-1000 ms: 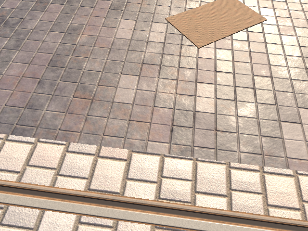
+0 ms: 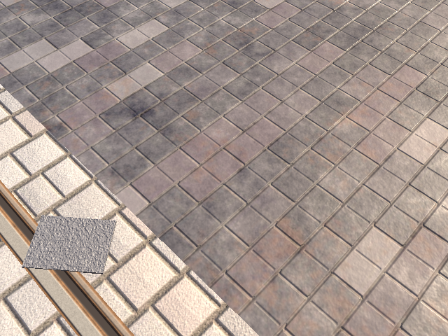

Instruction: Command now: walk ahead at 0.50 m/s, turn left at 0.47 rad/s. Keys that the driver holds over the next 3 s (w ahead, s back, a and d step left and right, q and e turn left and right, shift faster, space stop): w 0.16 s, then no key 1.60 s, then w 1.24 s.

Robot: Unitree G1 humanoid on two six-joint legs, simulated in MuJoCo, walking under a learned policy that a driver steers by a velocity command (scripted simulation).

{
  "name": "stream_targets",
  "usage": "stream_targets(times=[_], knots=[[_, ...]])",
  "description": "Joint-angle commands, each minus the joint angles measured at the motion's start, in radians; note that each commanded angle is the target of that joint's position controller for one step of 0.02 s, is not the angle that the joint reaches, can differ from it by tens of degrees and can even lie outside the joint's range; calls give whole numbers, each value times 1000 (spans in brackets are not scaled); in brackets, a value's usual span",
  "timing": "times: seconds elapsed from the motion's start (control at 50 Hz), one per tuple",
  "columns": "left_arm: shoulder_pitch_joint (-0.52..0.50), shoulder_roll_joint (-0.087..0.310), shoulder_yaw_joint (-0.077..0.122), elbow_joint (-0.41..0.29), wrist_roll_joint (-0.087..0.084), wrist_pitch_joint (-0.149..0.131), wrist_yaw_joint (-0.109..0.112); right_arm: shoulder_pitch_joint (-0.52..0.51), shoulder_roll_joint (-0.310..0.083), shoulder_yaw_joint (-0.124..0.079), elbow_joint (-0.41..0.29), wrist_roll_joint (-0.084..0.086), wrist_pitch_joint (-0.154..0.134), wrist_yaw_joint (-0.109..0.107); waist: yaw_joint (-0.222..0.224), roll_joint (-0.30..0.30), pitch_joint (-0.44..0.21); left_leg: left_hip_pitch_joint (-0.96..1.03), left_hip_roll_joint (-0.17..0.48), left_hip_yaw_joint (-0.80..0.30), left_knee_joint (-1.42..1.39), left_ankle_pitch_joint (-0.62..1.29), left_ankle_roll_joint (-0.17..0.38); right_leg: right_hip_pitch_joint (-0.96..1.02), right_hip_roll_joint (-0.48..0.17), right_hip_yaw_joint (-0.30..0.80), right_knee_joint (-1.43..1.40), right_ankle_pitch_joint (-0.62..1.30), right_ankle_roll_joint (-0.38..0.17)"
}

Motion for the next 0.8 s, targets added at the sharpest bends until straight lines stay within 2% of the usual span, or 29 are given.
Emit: stream_targets(times=[0.02,0.04,0.06,0.12,0.18,0.24,0.28,0.32,0.36,0.38,0.4,0.42,0.44,0.46,0.48,0.5,0.52,0.54,0.58,0.62,0.66,0.68,0.7,0.72,0.74,0.76,0.8], knots=[[-32,130,26,-94,17,-34,3,85,-101,-27,-42,-11,-20,-9,-34,34,-148,398,270,-400,-322,176,192,-377,-74,70,1,122,-11],[-11,126,28,-88,19,-20,1,63,-92,-22,-48,-19,-22,-11,-11,57,-139,326,251,-367,-348,222,187,-318,-84,68,-23,148,-3],[3,110,26,-84,23,-8,0,61,-94,-23,-42,-18,-28,-13,-2,59,-138,288,242,-338,-366,275,192,-293,-82,57,-48,167,8],[-53,75,17,-102,32,11,5,104,-118,-26,-6,-15,-40,-27,-13,51,-96,246,221,-248,-406,358,190,-326,-74,42,-172,289,41],[-145,58,10,-126,31,7,0,139,-117,-22,23,-14,-36,-41,-47,59,-62,267,188,-182,-403,398,146,-340,-51,34,-375,468,43],[-225,31,-1,-146,30,-6,-16,179,-126,-20,57,-14,-27,-51,-84,71,-52,258,168,-130,-363,477,103,-239,7,-2,-558,610,29],[-248,38,0,-154,27,-10,-27,202,-124,-17,79,-13,-19,-54,-94,83,-53,302,190,-148,-325,482,96,-221,27,3,-613,628,11],[-241,56,6,-157,33,-14,-37,202,-119,-15,92,-14,-12,-56,-85,92,-63,372,217,-183,-256,508,86,-222,41,14,-661,557,-17],[-174,83,17,-140,42,-19,-40,177,-125,-17,98,-12,-5,-59,-43,104,-95,419,223,-211,-160,574,64,-151,60,8,-708,500,-51],[-99,97,24,-116,51,-24,-36,157,-119,-15,94,-10,-2,-60,0,88,-133,415,181,-191,-64,629,36,-35,73,-13,-774,610,-73],[-21,149,32,-107,64,-29,-30,173,-94,-4,80,-25,-5,-61,17,22,-241,339,115,-159,103,491,-6,177,-30,72,-719,998,-118],[31,178,31,-107,82,-21,-23,331,-26,18,98,-30,-13,-56,-21,-169,-401,68,16,-141,424,-6,-80,533,-272,313,-648,1319,-298],[77,83,10,-81,55,-3,-26,383,-49,19,134,-20,-8,-49,-2,-238,-516,-16,-16,-182,562,-512,-116,597,-351,468,-683,1273,-379],[36,72,4,-88,28,11,-30,317,-128,-1,126,-2,8,-47,10,-144,-434,-62,26,-208,623,-504,-127,494,-314,451,-738,962,-344],[-41,65,1,-98,25,25,-27,228,-128,-5,108,4,28,-54,-1,-79,-315,-103,62,-167,622,-448,-138,368,-271,398,-789,719,-295],[-112,44,-11,-106,28,35,-26,182,-116,-6,99,-4,51,-60,-20,-56,-212,-101,90,-140,553,-408,-145,218,-235,342,-847,541,-267],[-164,42,-14,-110,37,42,-23,173,-101,-7,98,-11,73,-68,-47,-83,-161,-37,119,-131,457,-364,-148,88,-200,301,-897,394,-235],[-199,58,-8,-109,47,51,-22,190,-71,-1,108,-14,86,-75,-66,-121,-128,42,113,-99,357,-331,-151,-14,-151,242,-933,321,-212],[-204,60,-4,-100,55,56,-16,221,-35,8,134,-23,85,-83,-68,-152,-147,150,102,-66,226,-267,-148,-60,-116,173,-943,334,-210],[-192,59,-4,-85,44,60,-9,222,-36,7,152,-25,77,-80,-64,-133,-187,218,101,-55,108,-133,-133,-42,-120,160,-932,277,-211],[-200,52,-10,-74,32,69,-4,218,-30,7,167,-33,73,-74,-76,-116,-179,305,85,-29,-22,-4,-112,-79,-102,143,-921,91,-176],[-186,32,-18,-63,32,71,-4,201,-33,6,163,-44,73,-73,-74,-103,-158,327,90,-36,-64,10,-97,-106,-81,138,-921,-23,-135],[-166,14,-25,-50,37,73,-6,176,-52,5,147,-54,71,-75,-64,-75,-120,315,135,-93,-124,4,-74,-126,-54,128,-903,-102,-86],[-140,28,-20,-48,41,73,-8,144,-113,-7,139,-45,70,-82,-19,3,-66,217,166,-133,-160,-131,-47,-104,2,80,-869,-91,-46],[-143,29,-18,-45,41,75,-4,128,-107,-9,155,-38,65,-81,-10,76,-38,90,146,-133,-193,-296,-40,-13,38,30,-820,2,-25],[-145,29,-18,-39,41,75,1,110,-69,0,156,-40,53,-80,-10,98,-28,40,139,-131,-224,-317,-53,48,39,23,-778,72,-23],[-119,20,-19,-18,38,80,10,88,-44,8,162,-41,32,-76,1,118,-30,39,134,-124,-227,-233,-78,84,38,15,-745,162,-35]])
